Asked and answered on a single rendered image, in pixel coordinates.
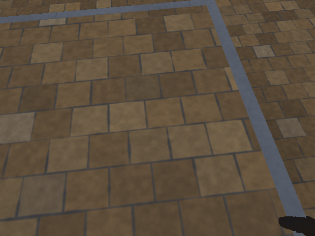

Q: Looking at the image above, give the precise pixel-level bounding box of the right robot hand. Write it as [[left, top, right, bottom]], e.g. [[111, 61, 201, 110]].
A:
[[279, 215, 315, 236]]

